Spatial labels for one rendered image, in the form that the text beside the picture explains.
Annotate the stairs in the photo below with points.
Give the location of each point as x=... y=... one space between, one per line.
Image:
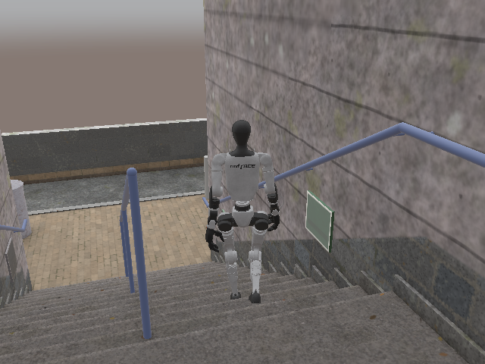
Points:
x=70 y=320

